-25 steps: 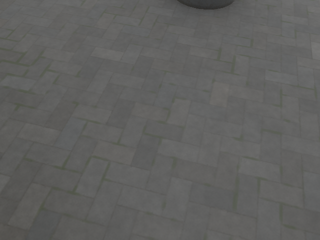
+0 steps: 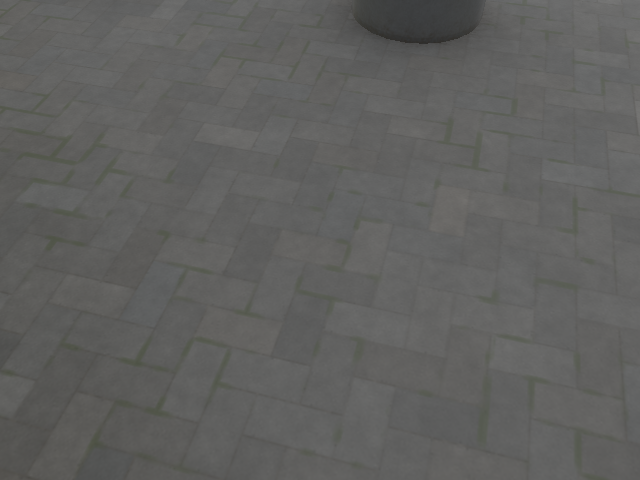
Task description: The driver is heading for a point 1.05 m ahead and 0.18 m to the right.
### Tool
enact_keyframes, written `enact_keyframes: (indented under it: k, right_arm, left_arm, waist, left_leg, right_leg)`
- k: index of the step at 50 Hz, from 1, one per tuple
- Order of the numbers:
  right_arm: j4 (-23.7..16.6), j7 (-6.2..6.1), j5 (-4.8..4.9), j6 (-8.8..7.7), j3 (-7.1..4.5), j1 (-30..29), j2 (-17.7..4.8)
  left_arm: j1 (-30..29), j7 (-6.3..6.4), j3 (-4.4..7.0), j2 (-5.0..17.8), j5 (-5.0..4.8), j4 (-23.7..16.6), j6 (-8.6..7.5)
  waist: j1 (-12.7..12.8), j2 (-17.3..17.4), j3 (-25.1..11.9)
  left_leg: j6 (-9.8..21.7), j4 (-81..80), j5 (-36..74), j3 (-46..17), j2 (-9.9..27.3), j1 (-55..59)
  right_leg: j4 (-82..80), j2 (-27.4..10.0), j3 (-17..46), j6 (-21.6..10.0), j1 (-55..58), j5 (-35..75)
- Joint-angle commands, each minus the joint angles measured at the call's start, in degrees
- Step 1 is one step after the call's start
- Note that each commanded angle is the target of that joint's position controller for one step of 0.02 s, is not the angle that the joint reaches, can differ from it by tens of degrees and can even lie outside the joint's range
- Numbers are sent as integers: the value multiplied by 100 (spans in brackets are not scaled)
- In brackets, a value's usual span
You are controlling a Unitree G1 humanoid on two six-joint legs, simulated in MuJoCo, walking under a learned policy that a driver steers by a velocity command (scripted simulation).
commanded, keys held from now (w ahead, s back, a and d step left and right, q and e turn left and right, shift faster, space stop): no key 0.44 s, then w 0.56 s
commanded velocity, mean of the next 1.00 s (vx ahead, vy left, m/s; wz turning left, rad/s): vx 0.17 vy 0.00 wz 0.01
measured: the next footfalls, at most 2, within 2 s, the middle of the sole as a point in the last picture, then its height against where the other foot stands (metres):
right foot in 0.82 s outside the picture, level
left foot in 1.32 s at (321, 476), level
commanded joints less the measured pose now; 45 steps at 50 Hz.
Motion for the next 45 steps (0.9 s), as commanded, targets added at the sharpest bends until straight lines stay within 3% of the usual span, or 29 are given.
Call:
enact_keyframes:
  k: [1,9,11,22,24,25,27,28,30,32,33,35,37,39,40,41,42,43,44,45]
  right_arm:
    - [-294,-24,5,-77,-104,-141,-566]
    - [-184,-32,17,-80,-78,-85,-571]
    - [-109,-38,-38,-82,-82,-7,-577]
    - [105,-95,11,-60,-74,92,-524]
    - [194,-102,43,-49,-102,240,-572]
    - [218,-101,80,-56,-145,350,-678]
    - [277,-72,150,-164,-206,825,-870]
    - [314,-55,165,-252,-246,1050,-972]
    - [210,-47,83,-466,-256,1009,-949]
    - [69,-48,147,-603,-227,762,-829]
    - [18,-51,195,-609,-221,696,-760]
    - [-34,-41,204,-542,-276,729,-908]
    - [-77,-7,251,-457,-324,689,-1018]
    - [-130,37,200,-422,-264,636,-791]
    - [-185,42,190,-418,-182,539,-474]
    - [-296,71,118,-456,-47,481,-8]
    - [-471,70,110,-591,-63,641,53]
    - [-575,50,286,-681,-99,634,-189]
    - [-696,51,336,-738,-134,281,-470]
    - [-625,53,262,-741,-186,216,-532]
  left_arm:
    - [82,7,91,641,-3,-115,-47]
    - [206,14,44,601,-4,37,-39]
    - [184,19,40,604,-43,64,-21]
    - [347,14,14,512,-9,139,-30]
    - [483,37,14,427,-51,195,-7]
    - [393,53,26,424,-76,128,-12]
    - [175,38,-4,244,-102,-48,-131]
    - [95,-6,-10,202,-135,-115,-220]
    - [-92,-78,101,483,-256,-260,-366]
    - [14,-126,172,586,-283,-338,-445]
    - [15,-140,192,603,-241,-349,-459]
    - [121,-153,183,454,-153,-256,-458]
    - [539,-164,167,292,-143,-59,-425]
    - [1383,-133,239,321,-155,300,-356]
    - [1787,-145,241,268,-150,423,-345]
    - [2407,-139,342,753,-104,469,-394]
    - [2613,-218,390,1362,-71,372,-456]
    - [2236,-276,409,1439,-22,349,-521]
    - [1616,-300,305,1093,-66,107,-577]
    - [1175,-293,206,879,-83,-26,-576]
  waist:
    - [32,-23,-203]
    - [35,-61,-203]
    - [45,-101,-176]
    - [61,-47,-215]
    - [24,62,-243]
    - [-34,215,-70]
    - [-214,778,252]
    - [-290,943,319]
    - [-272,788,434]
    - [-69,508,240]
    - [-53,424,122]
    - [-18,437,-102]
    - [218,525,-160]
    - [609,329,-164]
    - [781,51,-61]
    - [951,-1251,-202]
    - [692,-1803,-211]
    - [484,-1576,63]
    - [387,-1111,531]
    - [266,-900,606]
  left_leg:
    - [144,-396,724,-498,455,471]
    - [174,-393,825,-495,468,510]
    - [164,-421,923,-470,453,505]
    - [235,-470,999,-492,457,545]
    - [321,-661,-911,-530,396,443]
    - [454,-856,-2196,-750,495,240]
    - [958,-1655,-3823,-2096,1301,232]
    - [1265,-2012,-3990,-2931,1730,138]
    - [1563,-2227,-3244,-3576,2187,467]
    - [1343,-2107,-2386,-3122,2101,936]
    - [1152,-2075,-1885,-2623,1898,999]
    - [929,-1968,-1207,-1701,1431,581]
    - [868,-1797,-1317,-1166,1140,-395]
    - [744,-1107,-1736,-901,888,-1412]
    - [601,-308,-1641,-596,622,-1767]
    - [213,1990,-1350,100,142,-2350]
    - [104,3447,-1993,81,-245,-3484]
    - [245,4170,-1780,-319,166,-3971]
    - [333,4323,-1198,-329,546,-4322]
    - [290,4068,-606,-216,770,-4095]
  right_leg:
    - [-536,-235,176,-123,-510,309]
    - [-529,-202,137,-92,-516,352]
    - [-555,-191,147,-95,-473,469]
    - [-509,-165,114,-44,-442,542]
    - [-246,47,-129,-89,-523,-606]
    - [86,163,-255,-150,-775,-1201]
    - [1069,259,-350,-241,-1569,-1341]
    - [1647,137,-112,-325,-1693,-1156]
    - [2892,-199,423,-518,-2577,-1587]
    - [3005,-533,652,-614,-3090,-1307]
    - [2574,-571,534,-569,-2983,-1057]
    - [1774,-361,121,-394,-2082,-596]
    - [993,-67,-300,-220,-683,170]
    - [773,258,-628,-70,618,401]
    - [473,159,-400,-88,934,97]
    - [-433,-1000,1324,-440,1334,-900]
    - [-1454,-2099,3867,-1307,1499,-1738]
    - [-1932,-2509,4795,-1793,1024,-3403]
    - [-1926,-2311,4275,-1643,691,-3512]
    - [-1874,-1961,3313,-1384,395,-2654]
Keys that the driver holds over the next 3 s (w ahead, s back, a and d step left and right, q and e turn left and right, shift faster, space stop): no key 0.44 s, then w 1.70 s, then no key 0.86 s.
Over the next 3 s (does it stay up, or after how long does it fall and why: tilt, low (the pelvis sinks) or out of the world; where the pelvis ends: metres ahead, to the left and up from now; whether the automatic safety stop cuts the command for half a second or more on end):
stays up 1.04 -0.10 0.00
